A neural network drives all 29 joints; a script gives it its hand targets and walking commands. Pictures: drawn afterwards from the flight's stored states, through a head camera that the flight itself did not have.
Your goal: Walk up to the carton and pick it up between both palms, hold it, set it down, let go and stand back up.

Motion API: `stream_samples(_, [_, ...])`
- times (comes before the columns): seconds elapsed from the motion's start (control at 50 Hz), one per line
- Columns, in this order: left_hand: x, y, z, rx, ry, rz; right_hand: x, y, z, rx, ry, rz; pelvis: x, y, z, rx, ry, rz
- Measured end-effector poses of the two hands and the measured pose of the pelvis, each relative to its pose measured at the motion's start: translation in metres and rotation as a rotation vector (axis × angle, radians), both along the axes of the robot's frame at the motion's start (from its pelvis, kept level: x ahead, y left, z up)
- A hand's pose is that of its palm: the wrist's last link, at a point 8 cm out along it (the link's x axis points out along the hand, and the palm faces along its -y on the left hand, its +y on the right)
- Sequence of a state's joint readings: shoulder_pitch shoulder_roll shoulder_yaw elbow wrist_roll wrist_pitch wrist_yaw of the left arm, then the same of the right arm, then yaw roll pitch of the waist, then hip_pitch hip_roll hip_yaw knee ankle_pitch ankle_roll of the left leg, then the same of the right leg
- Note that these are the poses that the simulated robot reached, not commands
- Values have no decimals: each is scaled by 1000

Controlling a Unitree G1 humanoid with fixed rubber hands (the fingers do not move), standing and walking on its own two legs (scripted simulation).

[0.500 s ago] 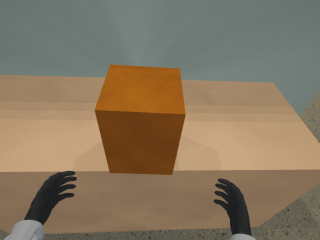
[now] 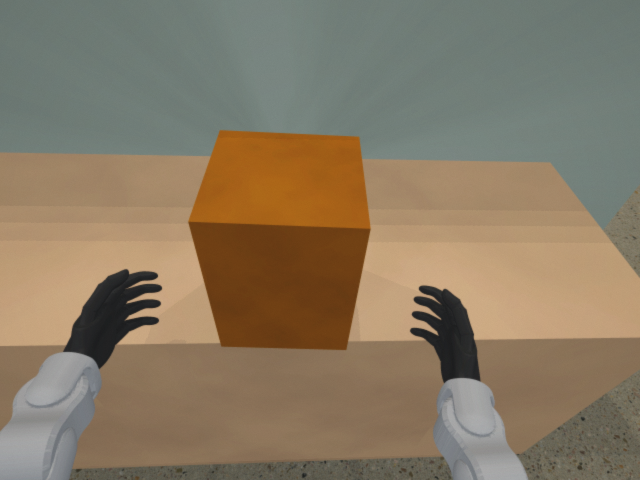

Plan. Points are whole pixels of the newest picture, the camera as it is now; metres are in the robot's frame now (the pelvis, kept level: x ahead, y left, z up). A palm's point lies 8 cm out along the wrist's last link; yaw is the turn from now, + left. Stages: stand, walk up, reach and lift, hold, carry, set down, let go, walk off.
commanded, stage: reach and lift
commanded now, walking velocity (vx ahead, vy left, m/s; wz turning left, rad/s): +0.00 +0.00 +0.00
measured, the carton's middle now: (286, 246) +0.46 +0.05 +0.04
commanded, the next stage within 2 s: none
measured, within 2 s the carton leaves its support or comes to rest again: neither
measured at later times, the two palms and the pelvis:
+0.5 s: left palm (98, 254) +0.34 +0.25 +0.15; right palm (449, 280) +0.33 -0.14 +0.13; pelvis +0.00 +0.00 +0.00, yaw +0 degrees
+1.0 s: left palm (108, 174) +0.41 +0.24 +0.20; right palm (448, 211) +0.39 -0.14 +0.18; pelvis +0.00 +0.00 +0.00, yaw +0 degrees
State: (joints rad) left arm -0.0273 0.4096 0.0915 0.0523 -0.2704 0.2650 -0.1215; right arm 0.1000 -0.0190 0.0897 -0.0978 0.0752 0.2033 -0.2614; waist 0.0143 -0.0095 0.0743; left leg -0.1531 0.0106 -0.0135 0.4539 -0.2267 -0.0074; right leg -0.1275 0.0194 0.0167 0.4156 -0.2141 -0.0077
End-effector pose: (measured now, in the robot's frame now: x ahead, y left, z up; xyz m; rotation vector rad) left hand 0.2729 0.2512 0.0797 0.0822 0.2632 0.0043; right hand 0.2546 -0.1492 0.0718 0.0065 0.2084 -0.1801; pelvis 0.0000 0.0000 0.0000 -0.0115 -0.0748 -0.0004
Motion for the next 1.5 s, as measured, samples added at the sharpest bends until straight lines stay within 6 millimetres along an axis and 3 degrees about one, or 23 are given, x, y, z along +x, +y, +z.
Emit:
stream_samples(0.88, [119,0,113,-31,-67,32,127,8,91,-38,-44,15,2,1,0,-1,4,0])
stream_samples(1.24, [169,-33,146,-36,-76,-11,163,3,126,-49,-29,-17,3,1,0,-1,5,0])
stream_samples(1.5, [182,-45,152,-17,-66,9,176,4,141,-62,-7,-33,5,1,1,-2,19,0])
